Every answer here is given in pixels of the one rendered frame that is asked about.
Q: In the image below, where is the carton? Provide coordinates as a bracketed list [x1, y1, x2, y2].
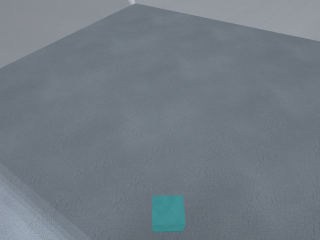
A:
[152, 195, 186, 233]

